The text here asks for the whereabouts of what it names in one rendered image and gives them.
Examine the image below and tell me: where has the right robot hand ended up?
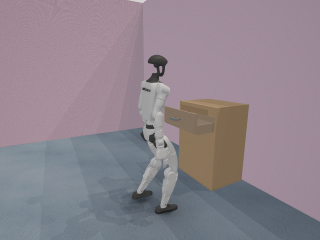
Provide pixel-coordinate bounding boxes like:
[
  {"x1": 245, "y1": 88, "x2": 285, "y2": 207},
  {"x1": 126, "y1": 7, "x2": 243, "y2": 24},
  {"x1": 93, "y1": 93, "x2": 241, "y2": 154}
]
[{"x1": 155, "y1": 147, "x2": 168, "y2": 170}]

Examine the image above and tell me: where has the robot right forearm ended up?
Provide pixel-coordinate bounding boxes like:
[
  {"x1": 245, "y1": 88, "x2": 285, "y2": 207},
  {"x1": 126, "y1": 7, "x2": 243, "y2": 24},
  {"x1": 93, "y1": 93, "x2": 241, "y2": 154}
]
[{"x1": 153, "y1": 112, "x2": 165, "y2": 148}]

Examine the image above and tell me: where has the drawer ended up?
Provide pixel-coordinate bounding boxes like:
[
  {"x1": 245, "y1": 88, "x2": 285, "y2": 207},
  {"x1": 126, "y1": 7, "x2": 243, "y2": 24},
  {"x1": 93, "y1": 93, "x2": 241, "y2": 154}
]
[{"x1": 164, "y1": 106, "x2": 215, "y2": 135}]

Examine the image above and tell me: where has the robot right upper arm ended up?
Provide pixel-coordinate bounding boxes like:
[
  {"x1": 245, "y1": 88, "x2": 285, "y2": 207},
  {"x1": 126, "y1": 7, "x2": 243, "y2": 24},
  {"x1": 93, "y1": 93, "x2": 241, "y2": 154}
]
[{"x1": 152, "y1": 83, "x2": 170, "y2": 120}]

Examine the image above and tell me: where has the humanoid robot torso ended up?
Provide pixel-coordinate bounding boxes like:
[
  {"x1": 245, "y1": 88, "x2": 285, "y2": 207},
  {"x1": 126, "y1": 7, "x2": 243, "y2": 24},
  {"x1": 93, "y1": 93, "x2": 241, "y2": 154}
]
[{"x1": 141, "y1": 80, "x2": 165, "y2": 143}]

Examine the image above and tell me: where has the robot left upper arm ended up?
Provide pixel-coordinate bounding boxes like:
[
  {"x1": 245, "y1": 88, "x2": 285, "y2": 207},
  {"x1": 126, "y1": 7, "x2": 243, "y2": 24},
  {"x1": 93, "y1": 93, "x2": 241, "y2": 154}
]
[{"x1": 138, "y1": 81, "x2": 145, "y2": 110}]

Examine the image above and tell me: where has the cabinet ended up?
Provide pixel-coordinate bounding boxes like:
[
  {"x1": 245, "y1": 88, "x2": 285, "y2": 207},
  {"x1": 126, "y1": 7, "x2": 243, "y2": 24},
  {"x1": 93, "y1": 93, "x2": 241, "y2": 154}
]
[{"x1": 178, "y1": 99, "x2": 249, "y2": 191}]

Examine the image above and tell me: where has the right robot foot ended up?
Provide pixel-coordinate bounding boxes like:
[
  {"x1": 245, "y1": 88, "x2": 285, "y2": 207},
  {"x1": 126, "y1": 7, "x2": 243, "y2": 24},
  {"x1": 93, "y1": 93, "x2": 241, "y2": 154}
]
[{"x1": 155, "y1": 204, "x2": 178, "y2": 215}]

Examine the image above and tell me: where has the handle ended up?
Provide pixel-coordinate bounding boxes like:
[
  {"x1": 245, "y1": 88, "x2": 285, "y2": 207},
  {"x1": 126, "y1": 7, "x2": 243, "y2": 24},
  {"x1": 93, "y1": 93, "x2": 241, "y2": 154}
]
[{"x1": 170, "y1": 117, "x2": 181, "y2": 121}]

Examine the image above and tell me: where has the robot left forearm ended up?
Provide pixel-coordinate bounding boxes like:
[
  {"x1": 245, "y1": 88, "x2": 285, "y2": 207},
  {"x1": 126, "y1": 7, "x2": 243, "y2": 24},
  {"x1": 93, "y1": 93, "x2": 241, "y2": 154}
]
[{"x1": 139, "y1": 109, "x2": 148, "y2": 126}]

